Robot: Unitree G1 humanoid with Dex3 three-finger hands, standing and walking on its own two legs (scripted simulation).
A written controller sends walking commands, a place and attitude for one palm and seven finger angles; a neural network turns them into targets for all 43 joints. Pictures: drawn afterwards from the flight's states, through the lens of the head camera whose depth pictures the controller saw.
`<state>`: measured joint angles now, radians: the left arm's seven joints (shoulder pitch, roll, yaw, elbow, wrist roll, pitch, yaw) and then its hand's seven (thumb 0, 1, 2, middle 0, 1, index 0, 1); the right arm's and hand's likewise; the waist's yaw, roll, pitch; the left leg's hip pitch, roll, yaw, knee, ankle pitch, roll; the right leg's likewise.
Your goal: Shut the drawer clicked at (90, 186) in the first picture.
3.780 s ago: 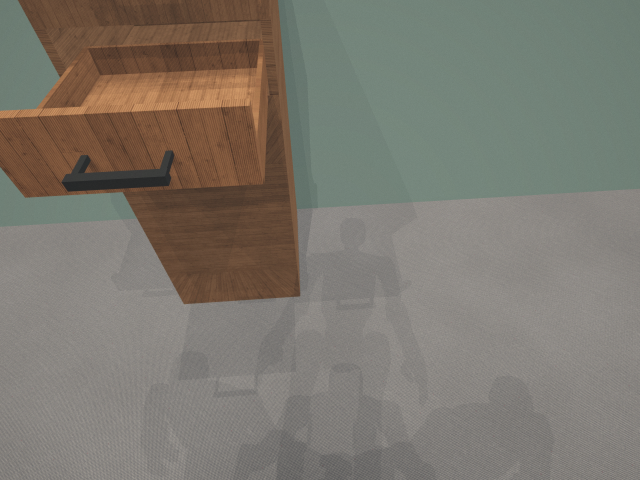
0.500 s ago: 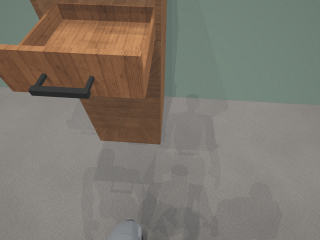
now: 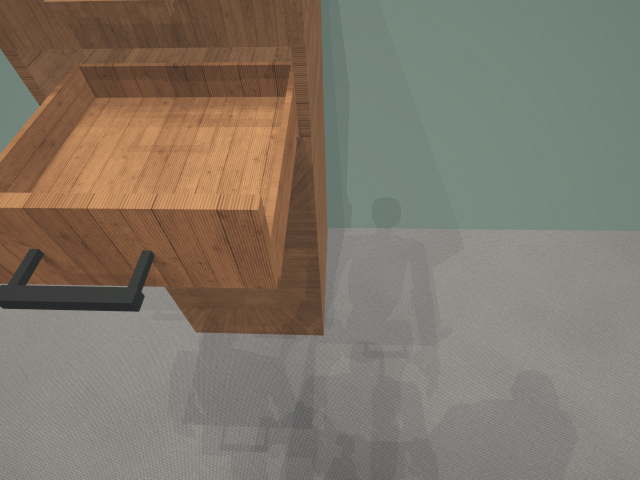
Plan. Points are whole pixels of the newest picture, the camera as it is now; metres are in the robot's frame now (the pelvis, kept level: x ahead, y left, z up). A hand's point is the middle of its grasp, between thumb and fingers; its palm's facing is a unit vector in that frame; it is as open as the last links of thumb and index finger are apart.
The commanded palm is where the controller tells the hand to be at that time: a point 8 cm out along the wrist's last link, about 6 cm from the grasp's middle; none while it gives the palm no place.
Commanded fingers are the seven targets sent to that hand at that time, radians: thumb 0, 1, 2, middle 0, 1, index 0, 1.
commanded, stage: come to a stop and stand still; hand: left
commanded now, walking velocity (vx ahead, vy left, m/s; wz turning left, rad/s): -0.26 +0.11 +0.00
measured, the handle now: (78, 279) +0.29 +0.26 +0.13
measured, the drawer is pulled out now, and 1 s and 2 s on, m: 0.30 0.30 0.30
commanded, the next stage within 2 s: look again from close up in 1.08 s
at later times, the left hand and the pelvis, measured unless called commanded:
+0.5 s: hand out of the picture +0.03 +0.22 -0.17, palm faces +0.05 -0.96 -0.27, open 7.4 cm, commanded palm none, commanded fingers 0.00 0.90 0.90 -0.20 -0.30 -0.20 -0.30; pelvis -0.02 +0.01 +0.01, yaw +0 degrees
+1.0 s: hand out of the picture -0.03 +0.13 -0.17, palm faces +0.04 -0.98 -0.20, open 7.3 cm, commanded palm none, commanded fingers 0.00 0.90 0.90 -0.20 -0.30 -0.20 -0.30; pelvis -0.04 -0.04 +0.01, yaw +1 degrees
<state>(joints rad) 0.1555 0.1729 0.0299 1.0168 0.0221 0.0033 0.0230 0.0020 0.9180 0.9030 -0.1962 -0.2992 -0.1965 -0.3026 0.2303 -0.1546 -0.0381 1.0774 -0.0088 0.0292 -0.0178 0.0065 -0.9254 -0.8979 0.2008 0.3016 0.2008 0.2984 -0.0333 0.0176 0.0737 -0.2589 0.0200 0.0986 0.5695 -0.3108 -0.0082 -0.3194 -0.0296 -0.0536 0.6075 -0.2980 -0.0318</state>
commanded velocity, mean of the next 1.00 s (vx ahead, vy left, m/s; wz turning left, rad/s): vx -0.04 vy -0.01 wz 0.00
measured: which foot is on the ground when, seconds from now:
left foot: up 0.00-0.22, down 0.24-1.00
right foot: down 0.00-0.26, up 0.28-0.54, down 0.56-1.00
